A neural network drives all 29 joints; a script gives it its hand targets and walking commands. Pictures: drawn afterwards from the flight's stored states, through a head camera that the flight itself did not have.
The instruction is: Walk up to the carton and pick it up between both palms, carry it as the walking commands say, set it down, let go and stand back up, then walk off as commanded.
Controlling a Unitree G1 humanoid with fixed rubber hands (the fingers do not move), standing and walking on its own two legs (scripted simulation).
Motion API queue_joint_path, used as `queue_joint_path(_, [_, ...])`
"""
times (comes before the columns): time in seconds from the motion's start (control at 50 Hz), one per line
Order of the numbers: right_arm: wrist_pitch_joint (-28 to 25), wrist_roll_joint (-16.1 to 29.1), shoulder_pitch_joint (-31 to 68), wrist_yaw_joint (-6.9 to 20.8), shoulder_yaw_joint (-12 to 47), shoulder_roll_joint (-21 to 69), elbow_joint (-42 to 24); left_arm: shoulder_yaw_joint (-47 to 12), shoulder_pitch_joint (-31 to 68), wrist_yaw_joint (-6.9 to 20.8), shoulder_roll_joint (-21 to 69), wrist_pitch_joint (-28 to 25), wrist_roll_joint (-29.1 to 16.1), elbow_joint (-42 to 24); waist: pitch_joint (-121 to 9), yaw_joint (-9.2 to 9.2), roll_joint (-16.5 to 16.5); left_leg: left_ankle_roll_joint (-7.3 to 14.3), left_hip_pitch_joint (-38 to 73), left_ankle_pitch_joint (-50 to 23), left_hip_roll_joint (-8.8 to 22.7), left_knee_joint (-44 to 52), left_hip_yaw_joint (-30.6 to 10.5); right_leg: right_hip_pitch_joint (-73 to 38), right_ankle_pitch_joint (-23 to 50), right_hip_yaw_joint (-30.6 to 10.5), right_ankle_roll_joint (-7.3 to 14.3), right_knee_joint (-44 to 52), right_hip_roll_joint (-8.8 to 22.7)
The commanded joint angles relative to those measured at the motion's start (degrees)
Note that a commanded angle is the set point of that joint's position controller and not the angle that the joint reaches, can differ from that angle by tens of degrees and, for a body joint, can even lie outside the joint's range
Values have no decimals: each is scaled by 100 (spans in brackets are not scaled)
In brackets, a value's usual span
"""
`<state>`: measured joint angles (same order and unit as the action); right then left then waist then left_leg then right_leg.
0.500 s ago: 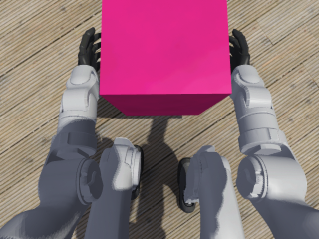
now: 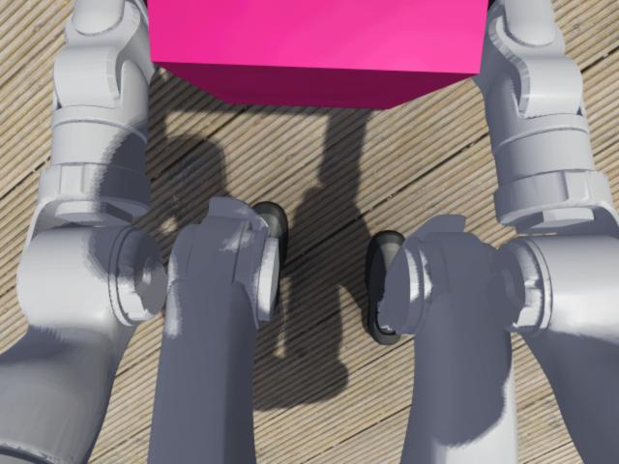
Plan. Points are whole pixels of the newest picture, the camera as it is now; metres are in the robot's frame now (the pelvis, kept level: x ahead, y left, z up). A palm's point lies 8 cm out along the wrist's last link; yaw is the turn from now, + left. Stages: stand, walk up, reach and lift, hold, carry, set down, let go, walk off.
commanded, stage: set down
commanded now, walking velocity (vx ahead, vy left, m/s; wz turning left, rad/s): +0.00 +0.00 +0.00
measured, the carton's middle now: out of the picture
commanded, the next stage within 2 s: none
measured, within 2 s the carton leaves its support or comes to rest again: neither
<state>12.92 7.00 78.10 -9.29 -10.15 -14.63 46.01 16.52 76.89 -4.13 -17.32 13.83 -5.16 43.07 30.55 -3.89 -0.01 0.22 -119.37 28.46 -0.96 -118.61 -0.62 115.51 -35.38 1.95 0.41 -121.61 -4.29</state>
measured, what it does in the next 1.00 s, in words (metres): stands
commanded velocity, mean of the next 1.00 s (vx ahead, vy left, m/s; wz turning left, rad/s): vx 0.00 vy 0.00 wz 0.00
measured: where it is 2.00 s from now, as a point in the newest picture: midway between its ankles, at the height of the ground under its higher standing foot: (324, 292)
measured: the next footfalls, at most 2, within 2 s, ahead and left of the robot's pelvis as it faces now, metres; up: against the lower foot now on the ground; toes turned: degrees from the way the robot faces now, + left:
none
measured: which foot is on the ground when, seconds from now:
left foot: down 0.00-1.00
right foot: down 0.00-1.00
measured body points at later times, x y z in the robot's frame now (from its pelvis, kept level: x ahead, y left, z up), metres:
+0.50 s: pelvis +0.00 +0.00 -0.03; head +0.34 +0.03 +0.26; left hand +0.53 +0.22 -0.17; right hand +0.55 -0.12 -0.17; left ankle +0.14 +0.12 -0.37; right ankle +0.11 -0.11 -0.37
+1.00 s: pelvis +0.01 +0.00 -0.03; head +0.34 +0.03 +0.26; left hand +0.53 +0.22 -0.17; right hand +0.55 -0.13 -0.18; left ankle +0.14 +0.12 -0.37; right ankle +0.11 -0.11 -0.37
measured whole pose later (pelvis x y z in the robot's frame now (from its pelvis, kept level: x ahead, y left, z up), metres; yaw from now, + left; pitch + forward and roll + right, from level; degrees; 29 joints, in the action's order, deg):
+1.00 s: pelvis +0.01 +0.00 -0.03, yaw +0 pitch +42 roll -1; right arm 9.8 -0.5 74.5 -4.2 -17.8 -11.8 58.1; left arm 21.1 72.4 -2.1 -13.4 10.1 1.4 54.0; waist 7.4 -2.2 -2.2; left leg 0.6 -135.6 26.2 -1.1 -120.1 0.4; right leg 132.1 -33.4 0.7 -0.6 -123.8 -5.0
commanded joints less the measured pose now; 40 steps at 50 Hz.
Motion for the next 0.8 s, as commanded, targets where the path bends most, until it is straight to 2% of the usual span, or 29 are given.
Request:
queue_joint_path(0.0, [-312, 527, 3717, 1268, 2417, 4902, -1655, -2975, 3602, 1231, 5036, -203, -943, -1182, -12254, 524, -187, -22, 5125, -3052, -456, 419, 98, -3222, 2764, 223, -92, 805, -522])
queue_joint_path(0.02, [-348, 541, 4039, 1306, 2375, 4943, -1746, -2851, 3676, 1201, 5235, -192, -791, -1204, -11722, 280, 147, -11, 4927, -2900, -474, 371, 104, -2843, 2507, 34, 2, 855, -531])
queue_joint_path(0.06, [-263, 386, 4057, 1373, 2171, 5073, -1123, -2939, 3571, 1208, 5222, -133, -728, -548, -10899, 424, 42, -31, 4710, -2216, -463, 533, 54, -2565, 1905, 152, -48, 875, -443])
queue_joint_path(0.1, [-243, 346, 3710, 1452, 1960, 5200, -777, -2804, 3754, 1218, 5145, -169, -667, -560, -10233, 383, 13, 4, 4268, -1735, -469, 580, 166, -2072, 1380, 141, -18, 985, -478])
queue_joint_path(0.12, [-188, 278, 3613, 1510, 1964, 5500, -569, -2933, 4353, 1226, 5337, -278, -806, -1245, -10570, 553, -2, 27, 4396, -2003, -463, 466, 90, -2295, 1706, 50, 35, 970, -460])
queue_joint_path(0.18, [-257, 388, 3936, 1546, 1863, 5314, -573, -2850, 4076, 1201, 5265, -195, -687, -626, -10622, 341, 373, -23, 4700, -1851, -439, 391, 136, -1910, 1394, 128, 82, 807, -411])
queue_joint_path(0.2, [-307, 434, 4265, 1540, 1886, 5094, -963, -2701, 4167, 1196, 5078, -248, -754, -779, -10849, 235, 211, -27, 4794, -2053, -434, 435, 60, -2127, 1584, 108, 85, 783, -377])
queue_joint_path(0.22, [-219, 401, 3949, 1595, 1893, 5272, -425, -2723, 4276, 1219, 5226, -251, -704, -723, -10373, 323, 127, -30, 4415, -1720, -387, 370, 181, -2000, 1368, 31, 84, 887, -411])
queue_joint_path(0.24, [-311, 415, 4477, 1581, 2004, 5274, -899, -2748, 4313, 1248, 5366, -237, -841, -536, -10495, 435, -91, 41, 4276, -1680, -500, 453, 196, -2215, 1320, 132, 17, 899, -393])
queue_joint_path(0.26, [-281, 287, 4199, 1578, 1739, 5150, -574, -2862, 4434, 1253, 5313, -255, -871, -667, -10540, 624, 70, -16, 4399, -1599, -481, 531, 166, -2069, 1302, 246, 63, 808, -385])
queue_joint_path(0.28, [-286, 251, 4364, 1649, 1682, 4961, -547, -2675, 3979, 1287, 5667, -124, -653, 9, -9635, 683, 310, 4, 4022, -1107, -488, 561, 154, -1603, 828, 220, 72, 903, -364])
queue_joint_path(0.3, [-275, 291, 4230, 1709, 1575, 4985, -466, -2568, 4265, 1257, 5579, -168, -701, -153, -9758, 561, 436, -8, 4441, -1232, -460, 551, 71, -1450, 792, 149, 120, 956, -356])
queue_joint_path(0.32, [-223, 269, 4152, 1766, 1622, 5113, -430, -2445, 4001, 1264, 5496, -156, -579, -47, -9395, 472, 124, 18, 4064, -1289, -453, 499, 72, -1153, 899, 195, 120, 882, -330])
queue_joint_path(0.36, [-229, 256, 3858, 1819, 1489, 5443, -138, -2404, 3819, 1284, 5432, -210, -396, 33, -9345, 238, 318, 50, 4071, -1434, -429, 407, 194, -1088, 901, 83, 115, 907, -367])
queue_joint_path(0.38, [-244, 198, 4057, 1782, 1509, 5311, -202, -2307, 3911, 1294, 5363, -215, -469, -12, -9377, 362, 10, 46, 3947, -1557, -428, 415, 188, -1283, 1013, 199, 21, 895, -364])
queue_joint_path(0.4, [-217, 176, 3865, 1828, 1447, 5305, 21, -2458, 3986, 1343, 5547, -192, -466, 9, -8932, 406, 266, 3, 3576, -1194, -449, 487, 182, -971, 819, 106, 104, 964, -317])
queue_joint_path(0.42, [-143, 57, 3755, 1852, 1444, 5676, 246, -2355, 4073, 1328, 5410, -272, -414, -209, -8641, 361, -178, 51, 3374, -1370, -488, 540, 176, -758, 916, 230, 4, 923, -340])
queue_joint_path(0.46, [-256, -129, 3613, 1810, 1348, 5345, 209, -2181, 3613, 1383, 5617, -229, -266, 388, -8174, 459, 76, 19, 2994, -1376, -448, 365, 277, -535, 963, 138, 53, 952, -348])
queue_joint_path(0.48, [-263, 42, 3477, 1857, 1297, 5614, 177, -2109, 3655, 1321, 5542, -290, -149, 95, -8269, 91, 43, 42, 3140, -1501, -461, 488, 216, -411, 1002, 77, 51, 905, -352])
queue_joint_path(0.5, [-249, 143, 3613, 1874, 1335, 5706, 275, -2084, 3340, 1301, 5279, -265, 2, 518, -8523, -136, 75, 88, 3333, -1352, -466, 495, 250, -439, 790, 86, 7, 871, -329])
queue_joint_path(0.54, [-273, 6, 3563, 1833, 1304, 5334, 248, -1884, 3130, 1402, 5483, -234, 6, 579, -8154, 32, 41, 22, 2728, -1134, -415, 488, 299, -624, 772, 21, 7, 1000, -327])
queue_joint_path(0.56, [-254, -249, 3059, 1818, 922, 5280, 682, -1810, 3185, 1436, 5214, -235, 120, 659, -7655, 263, -45, 53, 2298, -958, -411, 584, 204, -138, 731, 150, 25, 932, -412])
queue_joint_path(0.58, [-296, -230, 2925, 1815, 965, 5431, 514, -1921, 3161, 1466, 5366, -282, 80, 413, -7976, 148, 174, -7, 2543, -1325, -423, 517, 254, -344, 948, 69, 67, 982, -394])
queue_joint_path(0.64, [-315, -197, 3060, 1822, 1220, 5288, 396, -1820, 3100, 1449, 5166, -336, 33, 363, -8127, 69, -245, -8, 2452, -1305, -441, 450, 269, -476, 958, 46, -8, 985, -358])
queue_joint_path(0.66, [-377, -193, 2888, 1737, 1153, 5159, 435, -1961, 3234, 1403, 5324, -374, -34, 149, -8388, 254, -151, -59, 2515, -1422, -396, 450, 199, -646, 1152, 101, -4, 858, -410])
queue_joint_path(0.68, [-398, -204, 3061, 1757, 1204, 5472, 340, -1917, 2984, 1419, 5252, -390, 218, 225, -7881, -14, -36, -51, 1997, -1431, -469, 508, 329, -474, 1312, 30, -12, 1019, -411])
queue_joint_path(0.7, [-369, -182, 2775, 1747, 1030, 5233, 630, -2014, 3037, 1400, 5262, -343, 136, 445, -7941, 118, 182, -53, 2490, -1332, -407, 547, 151, -241, 1104, 14, 51, 876, -390])
queue_joint_path(0.76, [-450, -225, 3172, 1768, 1135, 4930, 60, -1862, 2671, 1397, 5091, -350, 150, 528, -7952, 56, 116, -26, 2540, -1479, -422, 507, 221, -158, 1017, 61, -38, 926, -323])
queue_joint_path(0.78, [-373, -382, 2750, 1704, 907, 5159, 752, -1874, 2844, 1411, 5013, -381, 239, 513, -7768, 274, -140, -59, 2120, -1020, -433, 554, 275, -331, 846, 105, -23, 1038, -385])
